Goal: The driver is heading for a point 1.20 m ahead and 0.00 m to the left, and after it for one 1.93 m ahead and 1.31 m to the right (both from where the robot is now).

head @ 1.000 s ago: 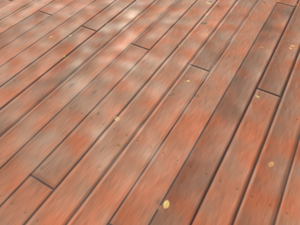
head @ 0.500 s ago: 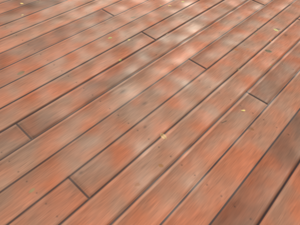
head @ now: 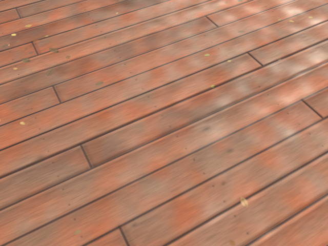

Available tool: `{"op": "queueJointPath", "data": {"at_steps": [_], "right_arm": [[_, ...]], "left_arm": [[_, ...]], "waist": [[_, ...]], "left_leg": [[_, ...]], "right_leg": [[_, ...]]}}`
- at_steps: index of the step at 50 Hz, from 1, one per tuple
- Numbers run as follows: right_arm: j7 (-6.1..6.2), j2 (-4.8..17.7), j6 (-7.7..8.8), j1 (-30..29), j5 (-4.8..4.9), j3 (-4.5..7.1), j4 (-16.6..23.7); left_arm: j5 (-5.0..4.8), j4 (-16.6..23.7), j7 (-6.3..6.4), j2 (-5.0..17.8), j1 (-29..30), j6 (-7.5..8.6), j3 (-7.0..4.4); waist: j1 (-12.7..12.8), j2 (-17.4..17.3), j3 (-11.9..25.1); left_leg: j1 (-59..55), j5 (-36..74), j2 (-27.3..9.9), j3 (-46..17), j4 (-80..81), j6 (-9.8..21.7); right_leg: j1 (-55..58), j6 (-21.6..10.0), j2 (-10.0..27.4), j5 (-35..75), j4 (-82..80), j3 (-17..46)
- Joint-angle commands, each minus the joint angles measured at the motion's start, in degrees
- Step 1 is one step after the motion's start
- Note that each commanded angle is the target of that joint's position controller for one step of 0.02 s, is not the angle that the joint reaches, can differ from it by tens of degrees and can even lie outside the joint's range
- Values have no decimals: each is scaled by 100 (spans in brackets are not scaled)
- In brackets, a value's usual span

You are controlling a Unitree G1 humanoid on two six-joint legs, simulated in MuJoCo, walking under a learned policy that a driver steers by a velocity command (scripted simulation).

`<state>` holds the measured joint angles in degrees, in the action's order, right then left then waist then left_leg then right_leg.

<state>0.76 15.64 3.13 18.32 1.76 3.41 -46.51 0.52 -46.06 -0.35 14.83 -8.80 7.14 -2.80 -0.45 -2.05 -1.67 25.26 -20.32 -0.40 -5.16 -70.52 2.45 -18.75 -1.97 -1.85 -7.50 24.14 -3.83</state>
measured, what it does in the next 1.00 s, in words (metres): walks ahead: left foot, then right foot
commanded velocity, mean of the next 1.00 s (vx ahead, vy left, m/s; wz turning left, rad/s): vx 0.50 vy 0.00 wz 0.20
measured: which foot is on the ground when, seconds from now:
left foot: up 0.00-0.36, down 0.38-0.96, up 0.98-1.00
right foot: down 0.00-0.40, up 0.42-0.94, down 0.96-1.00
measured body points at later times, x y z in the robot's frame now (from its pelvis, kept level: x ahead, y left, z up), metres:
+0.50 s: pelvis +0.26 +0.10 -0.01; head +0.30 +0.12 +0.44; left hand +0.27 +0.38 -0.14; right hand +0.48 -0.12 -0.10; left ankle +0.30 +0.18 -0.74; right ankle +0.18 -0.09 -0.63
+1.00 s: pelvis +0.55 +0.11 -0.02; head +0.59 +0.11 +0.43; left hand +0.70 +0.39 -0.12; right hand +0.64 -0.16 -0.15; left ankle +0.32 +0.19 -0.68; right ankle +0.67 +0.05 -0.74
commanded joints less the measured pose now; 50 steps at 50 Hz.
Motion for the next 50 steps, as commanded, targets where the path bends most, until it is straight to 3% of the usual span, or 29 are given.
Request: {"op": "queueJointPath", "data": {"at_steps": [1, 5, 10, 15, 17, 18, 19, 20, 21, 22, 23, 24, 25, 26, 29, 32, 37, 42, 44, 45, 46, 47, 48, 49, 50], "right_arm": [[-30, 195, -31, 176, 27, 83, 477], [-37, 178, -95, -338, -53, 56, 835], [-233, 144, 6, -1219, -42, 2, 1147], [-384, 218, -27, -1844, -30, 9, 1564], [-382, 383, -33, -1511, -68, 102, 1578], [-362, 577, -29, -756, -79, 232, 1383], [-284, 950, -45, 288, -67, 434, 1051], [-172, 1683, -66, 915, -93, 596, 950], [-199, 1643, -8, 974, -75, 514, 1025], [-265, 1183, 62, 828, -136, 365, 990], [-277, 1015, 92, 464, -133, 309, 993], [-284, 797, 109, 0, -118, 239, 1040], [-287, 594, 134, -299, -145, 173, 1082], [-284, 533, 165, -427, -172, 153, 1093], [-239, 637, 287, -351, -170, 179, 941], [-141, 660, 278, -56, -156, 181, 731], [-62, 784, 266, 186, -196, 198, 460], [-22, 838, 193, 357, -160, 240, 164], [20, 915, 132, 205, -143, 262, 162], [47, 999, 99, 112, -150, 280, 193], [81, 1080, 52, 42, -154, 295, 225], [116, 1084, -6, -64, -150, 278, 268], [161, 991, 13, 29, -203, 212, 379], [27, 156, 175, 768, -339, -58, 578], [-67, 527, 395, 351, -188, -26, 553]], "left_arm": [[-2, 115, -26, 490, -194, 80, -138], [-34, -53, -23, 795, -320, 107, -254], [-57, -116, 17, 1001, -488, -14, -284], [-201, -259, 26, 1247, -856, -199, -345], [-235, -293, 38, 1375, -842, -272, -365], [-237, -292, 52, 1388, -742, -318, -351], [-170, -274, 75, 1170, -839, -319, -259], [36, -20, 24, 589, -1175, -227, -49], [-78, -23, -52, 499, -1299, -20, 29], [-345, 82, -97, 1020, -655, 62, -125], [-381, 204, -93, 940, -346, 85, -96], [-249, 159, -40, 875, -266, 61, -91], [-160, 109, -18, 880, -358, -7, -128], [-149, 58, -28, 821, -524, -91, -130], [-96, 24, -4, 618, -560, -260, -119], [-45, 207, 12, 519, 4, -272, -97], [-153, 350, -130, 342, 663, -220, -9], [-187, 672, -318, 362, 1131, -187, 12], [-169, 744, -395, 414, 1037, -172, -7], [-155, 738, -404, 503, 836, -181, -50], [-145, 679, -390, 660, 428, -205, -135], [-145, 487, -356, 890, -398, -223, -277], [-138, 348, -269, 1306, -1306, -256, -437], [-165, 355, -243, 1838, -1551, -243, -544], [-193, 368, -230, 1363, -1706, -233, -417]], "waist": [[9, 634, 278], [36, 456, 63], [348, 435, -70], [502, 508, -286], [187, 661, -22], [-293, 615, 382], [-736, 413, 951], [-635, -965, 1581], [-477, -1235, 2540], [-668, -527, 1989], [-502, -455, 1297], [-270, -46, 906], [-46, -115, 731], [103, -202, 687], [221, -83, 491], [59, -43, 207], [-268, -158, -120], [-414, -101, -359], [-289, -181, -235], [-165, -292, -21], [55, -395, 306], [505, -287, 761], [861, 183, 1341], [320, 1750, 2026], [675, 1329, 2542]], "left_leg": [[1045, 329, -697, -151, 27, -12], [1606, 965, -837, -151, 797, -103], [1454, 2227, -708, 302, 2386, -67], [1350, 1491, -499, 686, 3199, 172], [594, 883, -121, 957, 3413, 401], [-455, 1095, 179, 1128, 3789, 564], [-2112, 1406, 308, 985, 3850, 743], [-4269, 1292, -1268, -1531, 3951, 1451], [-4861, 704, -2201, -4103, 5126, 2142], [-4499, 852, -2037, -3414, 5280, 1774], [-3667, 1353, -1838, -2483, 5234, 1558], [-2824, 1862, -1574, -1798, 5270, 1370], [-2215, 2192, -1351, -1336, 5423, 1258], [-1855, 2240, -1228, -1135, 5623, 1228], [-1558, 2719, -1124, -650, 6002, 1300], [-1774, 2840, -1048, -339, 6149, 1215], [-2087, 2247, -1059, 262, 6336, 928], [-3036, 2647, -1442, 572, 6015, 791], [-3238, 3695, -1494, 748, 5623, 655], [-3269, 4761, -1455, 858, 5251, 571], [-3279, 5804, -1376, 975, 4629, 471], [-2981, 6277, -1142, 1219, 3482, 295], [-1698, 4946, -916, 1276, 1809, 65], [945, -121, 318, 917, -460, -368], [1701, -1105, 405, -194, -1160, -263]], "right_leg": [[970, -973, 1631, 144, -1522, 1502], [1035, -1111, 1761, 793, -1750, 815], [1347, -846, 1578, 1075, -1603, -123], [2070, -642, 1882, 1238, -1253, -352], [2196, -558, 1909, 2916, -513, -511], [2036, -443, 1752, 3725, 461, -724], [1217, -250, 1491, 3518, 1789, -877], [-1117, 121, 874, 165, 4090, -909], [-2178, 193, 169, -2631, 5368, 304], [-2706, 99, 469, -2251, 5666, 748], [-2781, 13, 703, -1781, 5384, 648], [-2497, 15, 953, -1346, 4966, 645], [-2090, 24, 1114, -1064, 4612, 699], [-1752, 51, 1171, -855, 4457, 720], [-1755, 208, 1120, -340, 3965, 645], [-2245, 336, 1077, 462, 3023, 643], [-2168, 203, 828, 1643, 1535, 467], [-2529, -100, 632, 1055, 983, 486], [-2244, -269, 476, 574, 895, 286], [-1817, -368, 284, 301, 932, 84], [-1203, -479, 44, 69, 974, -117], [-73, -646, -239, 220, 742, -255], [1673, -972, 333, 450, 724, 771], [3850, -2144, 1861, -475, 310, 4017], [4313, -2190, 2041, -1153, -557, 5219]]}}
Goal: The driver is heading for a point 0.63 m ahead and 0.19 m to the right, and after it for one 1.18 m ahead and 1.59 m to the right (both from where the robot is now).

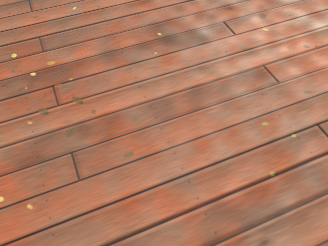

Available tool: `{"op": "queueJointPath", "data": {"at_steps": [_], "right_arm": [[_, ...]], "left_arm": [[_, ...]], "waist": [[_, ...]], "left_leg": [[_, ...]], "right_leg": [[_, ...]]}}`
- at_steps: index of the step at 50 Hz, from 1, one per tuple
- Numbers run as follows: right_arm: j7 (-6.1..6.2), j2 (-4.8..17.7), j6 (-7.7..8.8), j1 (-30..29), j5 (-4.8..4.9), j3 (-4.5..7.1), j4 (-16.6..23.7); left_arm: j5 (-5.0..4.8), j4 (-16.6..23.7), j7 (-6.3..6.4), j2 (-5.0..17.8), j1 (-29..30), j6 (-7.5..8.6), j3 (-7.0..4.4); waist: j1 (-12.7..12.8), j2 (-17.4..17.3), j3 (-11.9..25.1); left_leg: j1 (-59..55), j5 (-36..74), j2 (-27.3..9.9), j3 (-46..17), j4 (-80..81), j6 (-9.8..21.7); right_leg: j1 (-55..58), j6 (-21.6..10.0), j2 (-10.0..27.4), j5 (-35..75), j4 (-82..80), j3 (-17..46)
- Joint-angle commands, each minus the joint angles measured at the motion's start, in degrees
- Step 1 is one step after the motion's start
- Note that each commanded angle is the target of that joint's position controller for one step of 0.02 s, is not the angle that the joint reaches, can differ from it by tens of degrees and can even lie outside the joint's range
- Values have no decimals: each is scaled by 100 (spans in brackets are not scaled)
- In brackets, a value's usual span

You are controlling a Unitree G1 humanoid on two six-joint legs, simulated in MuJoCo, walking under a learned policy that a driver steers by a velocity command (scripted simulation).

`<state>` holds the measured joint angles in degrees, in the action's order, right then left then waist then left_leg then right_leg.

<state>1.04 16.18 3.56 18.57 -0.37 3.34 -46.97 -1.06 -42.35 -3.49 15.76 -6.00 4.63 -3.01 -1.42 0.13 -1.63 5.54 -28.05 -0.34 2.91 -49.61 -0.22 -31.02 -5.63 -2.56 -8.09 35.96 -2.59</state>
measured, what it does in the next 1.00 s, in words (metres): walks ahead, turning right: left foot, then right foot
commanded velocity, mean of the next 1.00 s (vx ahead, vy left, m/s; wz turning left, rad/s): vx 0.48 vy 0.00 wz -0.56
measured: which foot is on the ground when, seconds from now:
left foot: up 0.00-0.42, down 0.44-0.94, up 0.96-1.00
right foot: down 0.00-0.46, up 0.48-0.94, down 0.96-1.00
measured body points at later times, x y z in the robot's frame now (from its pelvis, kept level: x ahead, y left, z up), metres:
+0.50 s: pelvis +0.29 +0.01 +0.01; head +0.31 +0.01 +0.46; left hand +0.42 +0.27 -0.11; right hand +0.43 -0.29 -0.05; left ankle +0.40 +0.10 -0.71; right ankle +0.12 -0.07 -0.67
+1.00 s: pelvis +0.50 -0.12 +0.00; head +0.54 -0.16 +0.45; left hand +0.83 -0.05 -0.07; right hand +0.37 -0.39 -0.12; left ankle +0.43 +0.10 -0.65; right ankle +0.55 -0.25 -0.71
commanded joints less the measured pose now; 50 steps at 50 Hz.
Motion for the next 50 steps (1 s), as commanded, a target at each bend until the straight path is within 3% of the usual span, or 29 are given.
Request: {"op": "queueJointPath", "data": {"at_steps": [1, 2, 3, 4, 6, 8, 11, 14, 17, 19, 21, 22, 23, 24, 25, 26, 27, 28, 31, 34, 39, 42, 43, 45, 46, 47, 48, 49, 50], "right_arm": [[-159, 748, 480, -218, 232, 46, 805], [-140, 718, 544, -530, 200, 11, 903], [-96, 727, 547, -701, 60, 44, 932], [-74, 766, 486, -627, -9, 90, 958], [-55, 639, 347, -431, -57, 90, 982], [-21, 500, 252, -564, -87, 51, 1051], [-15, 323, 243, -1212, -89, -22, 1213], [-84, 264, 301, -1794, -8, -50, 1325], [-164, 435, 379, -2077, 59, 13, 1431], [-197, 585, 437, -1968, 79, 90, 1424], [-164, 752, 494, -1239, 64, 209, 1254], [-114, 999, 518, -482, -36, 298, 1182], [-74, 1454, 461, 256, -147, 416, 1083], [-125, 1322, 396, 470, -16, 411, 941], [-105, 812, 362, 185, 42, 284, 1037], [-85, 621, 308, -55, 27, 220, 1066], [-89, 551, 277, -286, -7, 179, 1038], [-90, 444, 278, -426, -28, 136, 1005], [-119, 488, 341, -522, -4, 159, 852], [-111, 708, 356, -465, -19, 233, 661], [-67, 910, 256, -307, 35, 259, 417], [-68, 1064, 176, -85, 114, 297, 262], [-62, 1107, 128, -132, 138, 309, 243], [-1, 1268, 34, -210, 190, 354, 254], [39, 1326, -9, -264, 218, 373, 275], [66, 1239, -18, -312, 241, 338, 319], [48, 903, 28, -133, 47, 214, 470], [-66, 307, 153, 579, -150, -23, 726], [-126, 949, 230, 87, -2, 88, 624]], "left_arm": [[-3, 36, 116, 1043, -1734, 20, -337], [-6, 151, 138, 922, -1349, 16, -297], [14, 255, 144, 778, -997, 5, -250], [81, 353, 163, 665, -808, 8, -200], [63, 436, 196, 689, -707, 5, -214], [43, 414, 259, 826, -819, 20, -251], [-23, 351, 356, 937, -1045, -31, -289], [-55, 277, 408, 940, -1326, -115, -288], [-78, 223, 432, 920, -1537, -187, -286], [-55, 246, 450, 928, -1479, -222, -299], [-30, 337, 443, 793, -1270, -240, -264], [24, 450, 412, 503, -1163, -207, -158], [-23, 587, 428, 160, -1687, -153, -53], [-99, 653, 418, 398, -1995, -110, -35], [-128, 562, 407, 874, -1703, -140, -155], [-64, 629, 397, 950, -1226, -183, -188], [-3, 715, 382, 863, -978, -193, -197], [2, 757, 355, 789, -895, -214, -220], [-45, 798, 302, 466, -947, -311, -166], [-2, 895, 299, 388, -663, -332, -135], [-13, 1052, 133, 242, 158, -237, -63], [-46, 1247, 34, 248, 586, -231, -57], [-33, 1307, 4, 290, 640, -231, -78], [49, 1320, -26, 483, 361, -237, -186], [68, 1189, -21, 662, -209, -238, -292], [68, 958, 37, 958, -1112, -248, -465], [59, 867, 185, 1440, -1704, -311, -607], [183, 1107, 220, 2022, -1312, -275, -593], [155, 1237, 191, 1558, -1475, -275, -518]], "waist": [[829, 831, 1685], [652, 198, 1166], [429, -130, 743], [213, -30, 642], [28, 149, 509], [24, 151, 375], [254, 271, 264], [526, 445, 285], [597, 518, 281], [471, 647, 293], [37, 734, 551], [-339, 449, 1206], [-316, -790, 2002], [-220, -1956, 2123], [-318, -1152, 1356], [-338, -624, 778], [-220, -401, 409], [-96, -471, 202], [67, -646, 76], [50, -446, 54], [-253, -354, -84], [-373, -370, -238], [-326, -380, -313], [-81, -588, -31], [239, -648, 301], [724, -506, 777], [882, 351, 1301], [129, 1656, 2285], [734, 698, 3024]], "left_leg": [[4137, 90, 70, -1068, -3215, 134], [4001, 557, -199, -979, -2761, 201], [3715, 785, -368, -902, -2246, 166], [3287, 923, -503, -928, -1956, 131], [3026, 993, -557, -832, -1485, -18], [3005, 1299, -517, -682, -924, -197], [2860, 2480, -324, -593, 388, -331], [2452, 3246, -23, -539, 1461, -355], [2353, 3042, 93, -701, 2001, -273], [2132, 2600, 121, -773, 2233, -126], [1055, 2535, 70, -671, 2616, 158], [-288, 2442, -627, -1232, 2452, 514], [-2356, 1749, -1858, -3192, 2551, 1273], [-2664, 602, -2528, -4960, 3003, 1677], [-2024, 46, -2319, -4363, 3133, 1464], [-1298, 421, -2029, -3416, 3195, 1223], [-649, 989, -1770, -2833, 3370, 1124], [-231, 1467, -1580, -2369, 3529, 1064], [286, 2215, -1387, -1461, 3909, 1114], [128, 2890, -1463, -916, 4033, 1194], [-168, 3214, -1322, 19, 3982, 945], [-573, 3302, -1483, 224, 3894, 854], [-691, 3865, -1508, 334, 3697, 790], [-863, 6001, -1466, 571, 2864, 620], [-814, 6770, -1369, 674, 2068, 509], [-323, 6540, -1139, 812, 896, 297], [1208, 3798, -779, 809, -938, -49], [3312, -1269, 274, 87, -3018, -365], [3331, -1016, 60, -943, -3398, -288]], "right_leg": [[4998, -1503, 1976, -955, -1839, 4255], [4099, -1312, 1756, -491, -1865, 3565], [3219, -1217, 1560, 186, -1956, 3081], [2663, -1186, 1398, 673, -2088, 2769], [2123, -1235, 1218, 1157, -2275, 2444], [1726, -1222, 1085, 1589, -2345, 2077], [1503, -929, 748, 1386, -2278, 1699], [1543, -719, 645, 897, -2085, 1771], [2032, -652, 844, 521, -1716, 2306], [2332, -565, 976, 471, -1407, 2686], [2236, -352, 761, 830, -780, 2691], [1720, -151, 484, 635, 414, 2345], [-64, 265, -321, -953, 2294, 1476], [-1257, 377, -164, -2648, 3409, 1285], [-1594, 443, 185, -2168, 3906, 1381], [-1544, 482, 378, -1692, 3949, 1151], [-1416, 493, 524, -1357, 3723, 1073], [-1247, 493, 680, -1147, 3502, 1062], [-990, 557, 826, -835, 3178, 858], [-1223, 666, 894, -263, 2562, 859], [-920, 569, 804, 997, 942, 450], [-849, 419, 732, 787, 388, 219], [-785, 344, 669, 579, 205, 127], [-118, 152, 277, 44, 16, -237], [597, 13, 17, 39, -188, -366], [1914, -198, -182, 717, -654, -322], [3640, -575, 689, 2537, -565, 884], [5350, -1906, 2432, 3944, -611, 3951], [5217, -1893, 2375, 3545, -951, 4022]]}}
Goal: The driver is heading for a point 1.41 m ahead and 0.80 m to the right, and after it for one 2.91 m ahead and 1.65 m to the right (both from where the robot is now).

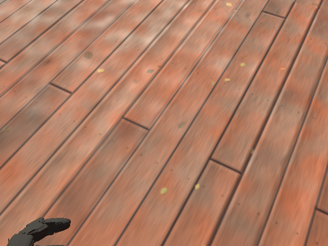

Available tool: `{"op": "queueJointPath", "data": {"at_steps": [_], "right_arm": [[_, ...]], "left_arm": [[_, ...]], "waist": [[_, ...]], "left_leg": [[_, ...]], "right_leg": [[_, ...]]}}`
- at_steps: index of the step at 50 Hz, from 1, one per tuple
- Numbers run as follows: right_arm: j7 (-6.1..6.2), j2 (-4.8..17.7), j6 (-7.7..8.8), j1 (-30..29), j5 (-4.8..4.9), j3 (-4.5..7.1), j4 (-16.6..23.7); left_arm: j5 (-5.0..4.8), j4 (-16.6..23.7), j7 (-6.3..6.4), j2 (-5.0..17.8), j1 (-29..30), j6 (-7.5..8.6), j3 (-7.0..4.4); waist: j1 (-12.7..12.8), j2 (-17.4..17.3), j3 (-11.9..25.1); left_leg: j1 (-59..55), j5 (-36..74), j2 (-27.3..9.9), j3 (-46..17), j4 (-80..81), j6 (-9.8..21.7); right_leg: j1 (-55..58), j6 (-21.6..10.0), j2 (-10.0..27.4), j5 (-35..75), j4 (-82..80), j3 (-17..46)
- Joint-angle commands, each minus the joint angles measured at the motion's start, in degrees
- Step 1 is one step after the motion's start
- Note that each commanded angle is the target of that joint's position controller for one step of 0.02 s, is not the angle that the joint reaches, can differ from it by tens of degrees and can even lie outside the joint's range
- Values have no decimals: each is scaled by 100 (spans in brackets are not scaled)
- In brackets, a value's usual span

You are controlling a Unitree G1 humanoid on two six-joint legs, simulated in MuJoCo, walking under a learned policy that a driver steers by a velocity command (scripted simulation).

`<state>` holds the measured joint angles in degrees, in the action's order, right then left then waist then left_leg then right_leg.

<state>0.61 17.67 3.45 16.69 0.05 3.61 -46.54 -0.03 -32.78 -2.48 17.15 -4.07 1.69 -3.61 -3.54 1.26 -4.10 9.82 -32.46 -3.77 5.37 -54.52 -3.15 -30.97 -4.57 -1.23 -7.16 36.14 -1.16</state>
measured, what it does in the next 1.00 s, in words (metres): walks ahead, turning right: left foot, then right foot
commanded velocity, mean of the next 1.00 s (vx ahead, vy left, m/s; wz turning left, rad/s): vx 0.06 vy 0.00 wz -0.51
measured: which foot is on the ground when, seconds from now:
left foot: up 0.00-0.40, down 0.42-0.84, up 0.86-1.00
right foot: down 0.00-0.44, up 0.46-0.82, down 0.84-1.00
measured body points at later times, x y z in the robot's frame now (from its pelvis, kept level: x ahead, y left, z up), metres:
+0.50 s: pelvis +0.13 +0.03 +0.02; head +0.16 +0.03 +0.47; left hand +0.37 +0.26 -0.07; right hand +0.21 -0.28 -0.07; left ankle +0.20 +0.14 -0.72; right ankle +0.10 -0.07 -0.68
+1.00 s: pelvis +0.12 -0.01 +0.03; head +0.13 -0.05 +0.47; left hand +0.39 +0.13 -0.05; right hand +0.08 -0.32 -0.10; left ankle +0.18 +0.13 -0.65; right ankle +0.07 -0.10 -0.71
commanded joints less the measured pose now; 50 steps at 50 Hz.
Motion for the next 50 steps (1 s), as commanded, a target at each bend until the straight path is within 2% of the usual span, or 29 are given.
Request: {"op": "queueJointPath", "data": {"at_steps": [1, 2, 3, 4, 6, 9, 13, 15, 18, 20, 21, 22, 23, 24, 25, 26, 27, 29, 33, 35, 38, 40, 41, 42, 43, 44, 45, 47, 50], "right_arm": [[-76, 861, 231, -262, 113, 79, 768], [0, 770, 198, -354, 40, 54, 747], [73, 786, 132, -382, -49, 75, 723], [92, 828, 35, -283, -55, 100, 712], [122, 674, -83, -100, -83, 74, 663], [171, 510, -143, -298, -118, 18, 720], [133, 455, -215, -823, -67, -11, 872], [106, 461, -215, -1044, -36, -8, 957], [56, 511, -142, -1123, -15, 27, 1029], [19, 523, -73, -866, -2, 75, 983], [18, 631, -43, -694, -30, 128, 937], [57, 1024, -67, -643, -132, 215, 1008], [50, 1292, -146, -634, -303, 297, 917], [49, 984, -140, -665, -241, 247, 1016], [76, 686, -148, -801, -203, 170, 1088], [91, 553, -180, -1004, -143, 138, 1132], [113, 497, -205, -1107, -66, 119, 1145], [154, 535, -275, -1086, -94, 125, 1123], [196, 744, -373, -857, -103, 234, 1032], [162, 877, -388, -890, -59, 288, 1006], [83, 956, -378, -865, 57, 305, 910], [68, 914, -382, -1005, 173, 273, 857], [50, 729, -362, -736, 189, 210, 714], [-2, 350, -328, -528, -24, 82, 713], [-23, 131, -294, -682, -214, -24, 934], [54, 548, -312, -1047, -94, 108, 971], [74, 707, -349, -1061, 17, 180, 901], [136, 668, -439, -837, -26, 221, 670], [125, 435, -449, -557, -8, 170, 535]], "left_arm": [[19, 243, 68, 1158, -1337, 45, -361], [-94, 199, 86, 957, -1071, 39, -318], [-115, 234, 117, 847, -808, 12, -281], [-42, 276, 141, 832, -621, -13, -261], [53, 253, 173, 895, -459, -14, -286], [10, 138, 281, 962, -532, -62, -308], [-60, 113, 412, 972, -524, -239, -307], [-47, 106, 429, 972, -556, -299, -307], [-53, 97, 413, 936, -610, -346, -297], [-120, 134, 423, 861, -474, -376, -271], [-141, 153, 436, 745, -492, -389, -237], [-57, 165, 430, 426, -810, -393, -149], [-96, 326, 425, 517, -934, -349, -181], [-4, 202, 413, 1033, -1048, -299, -324], [-82, 64, 406, 1206, -997, -335, -413], [-107, -59, 434, 1090, -1041, -423, -417], [-96, -53, 445, 983, -1006, -494, -395], [-143, 23, 407, 649, -859, -544, -301], [-125, 273, 339, 427, -398, -510, -205], [-96, 317, 287, 393, -352, -501, -176], [-77, 267, 231, 458, -492, -517, -205], [-61, 83, 195, 411, -878, -502, -222], [-42, 35, 208, 496, -972, -493, -244], [-21, 81, 276, 851, -1077, -481, -309], [97, 220, 316, 1165, -843, -451, -308], [229, 154, 288, 917, -983, -339, -259], [228, 62, 274, 768, -788, -248, -191], [83, -1, 291, 613, -339, -162, -131], [90, -118, 333, 347, -173, -135, -24]], "waist": [[866, 393, 2435], [649, -68, 1735], [471, -72, 1356], [260, 54, 1207], [84, 189, 1206], [118, 244, 1322], [275, 438, 1313], [359, 572, 1198], [406, 760, 1132], [218, 818, 1102], [165, 708, 1082], [373, -300, 1305], [567, -1924, 1018], [441, -1539, 1070], [426, -1057, 1009], [505, -787, 896], [485, -795, 793], [425, -920, 677], [153, -1207, 911], [118, -1268, 993], [157, -1313, 988], [416, -1197, 955], [430, -949, 944], [290, 176, 1165], [212, 1509, 1054], [634, 1087, 1173], [511, 872, 941], [350, 770, 741], [194, 658, 844]], "left_leg": [[3191, -31, 202, -1105, -2703, 78], [3207, 401, 1, -1003, -2222, 60], [2994, 663, -111, -983, -1875, 13], [2574, 816, -153, -1010, -1692, 1], [2168, 987, -37, -906, -1332, -99], [2160, 1350, 132, -923, -578, -238], [2027, 1924, 300, -1047, 371, -264], [1918, 1904, 399, -1114, 826, -228], [1620, 1612, 542, -1159, 1520, -125], [1054, 2072, 542, -1098, 2642, 37], [475, 2788, 249, -1182, 3265, 189], [-300, 3807, -973, -2133, 3330, 644], [-525, 5049, -1928, -3496, 3516, 1683], [-489, 5043, -2172, -3671, 3507, 2034], [-362, 4820, -1808, -2981, 3390, 1819], [-268, 4515, -1416, -2420, 3321, 1546], [-215, 4406, -1276, -2117, 3331, 1451], [-81, 4310, -966, -1500, 3478, 1390], [-544, 4367, -1165, -1166, 3475, 1540], [-387, 4384, -1252, -1040, 3472, 1563], [-314, 4196, -1334, -1050, 3342, 1551], [-46, 3880, -1209, -901, 2991, 1311], [348, 3400, -1034, -714, 2720, 968], [1180, 1975, -569, -207, 1713, 389], [2251, -302, 28, -48, 778, -63], [2146, -494, -52, -595, -26, -131], [2131, -216, -82, -717, -394, -110], [2133, 403, -104, -794, -443, -151], [1588, 979, -32, -738, -154, -248]], "right_leg": [[4554, -1733, 1968, 3345, -1054, 3012], [3689, -1422, 1607, 3041, -1160, 2456], [2940, -1273, 1414, 2900, -1312, 2196], [2278, -1228, 1274, 2881, -1494, 2025], [1633, -1246, 1142, 3220, -1594, 1820], [1499, -1177, 986, 3252, -1499, 1713], [1457, -911, 797, 1598, -1463, 1993], [1474, -847, 774, 960, -1432, 2263], [1732, -786, 797, 1137, -1145, 2678], [1827, -587, 645, 1182, -841, 2865], [1587, -357, 423, 679, -577, 2783], [994, -22, -74, -1129, 494, 2139], [-272, 325, -891, -3083, 1454, 1125], [-534, 592, -453, -3064, 2715, 1102], [-515, 697, -317, -2643, 3185, 1064], [-504, 820, -233, -2327, 3388, 968], [-586, 909, -175, -2056, 3552, 896], [-451, 997, -115, -1704, 3236, 544], [-165, 1029, 151, -1643, 2023, 267], [363, 941, 209, -1635, 1403, 130], [929, 745, 97, -1498, 474, -42], [1712, 461, -44, -524, -906, -207], [2349, 293, -34, 75, -1512, -55], [3262, 13, 946, 1398, -1662, 1229], [3198, -957, 2159, 2652, -1542, 2468], [2626, -1449, 2271, 2055, -1683, 2513], [2431, -1258, 1922, 1620, -1749, 2100], [2297, -829, 1481, 1384, -1737, 1583], [2147, -774, 1210, 1979, -1653, 1144]]}}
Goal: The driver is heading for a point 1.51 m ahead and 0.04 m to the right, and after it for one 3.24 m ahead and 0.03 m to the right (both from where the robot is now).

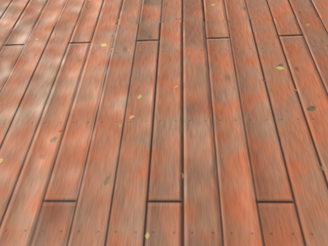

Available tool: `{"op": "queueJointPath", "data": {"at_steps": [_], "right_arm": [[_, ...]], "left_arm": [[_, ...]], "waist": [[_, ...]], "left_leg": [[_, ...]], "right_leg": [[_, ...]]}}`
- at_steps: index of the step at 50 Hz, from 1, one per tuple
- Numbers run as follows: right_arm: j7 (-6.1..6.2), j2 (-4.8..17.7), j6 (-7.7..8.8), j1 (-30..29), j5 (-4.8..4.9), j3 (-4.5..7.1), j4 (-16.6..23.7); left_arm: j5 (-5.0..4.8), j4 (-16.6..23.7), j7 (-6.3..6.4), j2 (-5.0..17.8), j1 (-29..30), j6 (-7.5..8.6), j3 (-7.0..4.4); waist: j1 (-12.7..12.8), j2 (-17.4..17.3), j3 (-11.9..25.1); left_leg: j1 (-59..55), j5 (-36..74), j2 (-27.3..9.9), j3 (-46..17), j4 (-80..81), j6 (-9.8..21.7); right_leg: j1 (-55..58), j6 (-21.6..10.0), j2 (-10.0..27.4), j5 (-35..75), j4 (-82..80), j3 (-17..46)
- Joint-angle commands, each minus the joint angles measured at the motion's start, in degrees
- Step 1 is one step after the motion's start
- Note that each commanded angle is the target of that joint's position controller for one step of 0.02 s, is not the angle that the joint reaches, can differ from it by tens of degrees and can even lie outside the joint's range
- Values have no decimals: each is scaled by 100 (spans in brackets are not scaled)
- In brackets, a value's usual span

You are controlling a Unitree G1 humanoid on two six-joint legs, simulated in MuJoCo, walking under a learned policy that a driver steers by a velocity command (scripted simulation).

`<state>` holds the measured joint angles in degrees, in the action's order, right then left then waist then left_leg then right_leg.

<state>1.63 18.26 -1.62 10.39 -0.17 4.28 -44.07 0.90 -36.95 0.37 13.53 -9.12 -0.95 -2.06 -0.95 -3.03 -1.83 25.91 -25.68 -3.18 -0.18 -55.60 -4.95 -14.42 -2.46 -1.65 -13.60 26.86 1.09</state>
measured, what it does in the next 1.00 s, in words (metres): steps on the spot: left foot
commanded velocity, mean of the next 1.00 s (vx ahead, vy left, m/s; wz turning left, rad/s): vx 0.01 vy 0.00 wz -0.04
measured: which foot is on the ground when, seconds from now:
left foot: up 0.00-0.16, down 0.18-1.00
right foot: down 0.00-1.00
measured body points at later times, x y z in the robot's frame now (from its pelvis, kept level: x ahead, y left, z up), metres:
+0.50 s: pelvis +0.00 +0.01 +0.00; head +0.01 +0.01 +0.45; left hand +0.11 +0.27 -0.13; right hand +0.10 -0.25 -0.13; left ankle -0.01 +0.14 -0.74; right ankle +0.00 -0.10 -0.74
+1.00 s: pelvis +0.00 +0.02 +0.00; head +0.00 +0.01 +0.45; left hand +0.06 +0.27 -0.15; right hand +0.04 -0.24 -0.15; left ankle -0.01 +0.14 -0.74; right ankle +0.00 -0.10 -0.74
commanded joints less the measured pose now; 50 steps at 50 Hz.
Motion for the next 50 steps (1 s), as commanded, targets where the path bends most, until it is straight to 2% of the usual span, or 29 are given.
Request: {"op": "queueJointPath", "data": {"at_steps": [1, 3, 5, 7, 8, 9, 10, 11, 12, 13, 15, 19, 25, 36, 47, 48, 50], "right_arm": [[13, 276, 64, 32, 24, 60, 281], [1, 179, 70, -175, 15, -4, 326], [-8, 231, 71, -182, 33, -12, 320], [-22, 200, 91, 28, 30, -31, 208], [-36, 194, 116, 142, -31, -55, 149], [-27, 396, 137, 206, -112, -36, 136], [-12, 739, 136, 202, -99, 28, 148], [-51, 684, 152, 82, -28, 53, 44], [-88, 410, 187, -21, -33, -11, 93], [-84, 302, 220, -51, -78, -45, 45], [-74, 237, 291, -44, -78, -77, -11], [-21, 236, 308, 70, -56, -103, -155], [24, 211, 296, 117, -45, -129, -366], [47, 121, 275, 229, -30, -168, -822], [84, 64, 261, 418, -21, -212, -1194], [92, 19, 252, 540, -13, -221, -1278], [126, 95, 235, 514, 51, -189, -1271]], "left_arm": [[-5, 262, 50, 675, 353, 126, -171], [-2, 153, 48, 732, 259, 99, -186], [-3, 38, 36, 781, 207, 74, -191], [-56, -61, 26, 697, 326, 70, -143], [-91, -153, 16, 634, 269, 84, -116], [-46, -239, 4, 556, 78, 132, -90], [31, -283, -36, 610, -103, 181, -116], [30, -318, -31, 583, -44, 179, -123], [27, -356, -12, 698, 214, 157, -138], [-3, -363, 17, 645, 314, 129, -147], [-19, -445, 60, 591, 273, 50, -150], [-33, -686, 79, 521, 179, 37, -164], [-55, -1106, 113, 538, 58, 59, -188], [-82, -1793, 166, 556, -18, 68, -171], [-93, -2261, 179, 498, -45, 64, -121], [-99, -2339, 183, 466, -144, 57, -113], [-173, -2381, 195, 619, -242, 46, -173]], "waist": [[-30, 1090, 616], [122, 1090, 575], [179, 1089, 550], [17, 995, 485], [-84, 845, 443], [-12, 573, 529], [234, 31, 502], [256, -382, 424], [86, -189, 281], [81, -163, 284], [72, -93, 217], [49, 133, 186], [45, 316, 129], [70, 304, 64], [85, 296, 4], [90, 317, 132], [140, 380, -159]], "left_leg": [[-154, 363, -104, -161, 357, -66], [-425, 266, -70, -98, 1055, -44], [-673, 216, -29, -70, 1604, -10], [-1173, 901, 29, -13, 2611, 87], [-1622, 1801, 15, -54, 3322, 177], [-2082, 2670, -244, -375, 3344, 286], [-2156, 3128, -466, -460, 3061, 464], [-1594, 2162, -357, -395, 3024, 658], [-1352, 1723, -254, -367, 3150, 645], [-1268, 1606, -230, -349, 3212, 565], [-1293, 1715, -159, -286, 3200, 457], [-1332, 1630, -101, -232, 3160, 441], [-1369, 1631, -40, -196, 3176, 463], [-1395, 1675, 70, -110, 3255, 468], [-1387, 1657, 127, -68, 3304, 472], [-1426, 1087, 205, 15, 3288, 491], [-1042, -637, 340, 81, 3066, 658]], "right_leg": [[539, -958, 1191, 2550, -685, 857], [595, -1013, 1231, 2388, -633, 963], [607, -1096, 1321, 2154, -605, 1180], [439, -980, 1233, 1744, -543, 1236], [245, -775, 1114, 1434, -537, 1187], [40, -488, 918, 974, -478, 1113], [-107, -272, 567, 426, -384, 813], [165, -77, 282, 152, -415, 471], [300, 3, 252, 137, -265, 436], [353, -13, 267, 237, -200, 416], [314, -60, 292, 501, -196, 450], [314, -51, 302, 551, -232, 455], [355, 17, 300, 675, -261, 426], [447, 35, 299, 796, -311, 372], [431, 43, 273, 771, -371, 305], [471, 20, 215, 138, -399, 251], [84, -164, 151, -2065, -398, 282]]}}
